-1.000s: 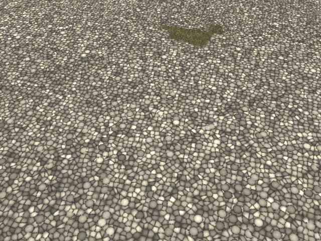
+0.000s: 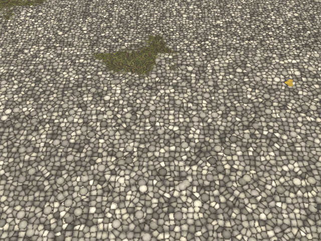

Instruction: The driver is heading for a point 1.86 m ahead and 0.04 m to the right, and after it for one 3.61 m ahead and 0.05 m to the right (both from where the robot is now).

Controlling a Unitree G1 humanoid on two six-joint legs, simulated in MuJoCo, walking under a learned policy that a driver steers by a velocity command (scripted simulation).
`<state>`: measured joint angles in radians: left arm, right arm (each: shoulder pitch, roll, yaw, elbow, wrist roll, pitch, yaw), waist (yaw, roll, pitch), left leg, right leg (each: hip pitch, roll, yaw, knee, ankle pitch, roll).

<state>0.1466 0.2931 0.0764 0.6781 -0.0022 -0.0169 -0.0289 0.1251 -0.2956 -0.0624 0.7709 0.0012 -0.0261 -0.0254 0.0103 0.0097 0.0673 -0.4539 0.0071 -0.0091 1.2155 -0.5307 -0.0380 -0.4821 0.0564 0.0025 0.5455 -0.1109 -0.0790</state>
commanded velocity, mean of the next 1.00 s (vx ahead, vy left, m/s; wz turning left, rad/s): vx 0.02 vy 0.00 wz -0.19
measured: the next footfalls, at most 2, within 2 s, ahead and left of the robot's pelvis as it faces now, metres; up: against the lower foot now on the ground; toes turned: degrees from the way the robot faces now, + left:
left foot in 0.32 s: +0.11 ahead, +0.16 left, +0.00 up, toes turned -10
right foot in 0.58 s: +0.06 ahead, -0.10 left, +0.00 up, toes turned -6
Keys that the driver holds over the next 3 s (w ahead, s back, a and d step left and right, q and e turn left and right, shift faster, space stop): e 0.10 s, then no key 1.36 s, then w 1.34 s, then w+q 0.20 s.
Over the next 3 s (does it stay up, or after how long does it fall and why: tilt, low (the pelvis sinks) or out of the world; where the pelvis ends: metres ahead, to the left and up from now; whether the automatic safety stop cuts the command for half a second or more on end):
stays up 0.74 -0.10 0.02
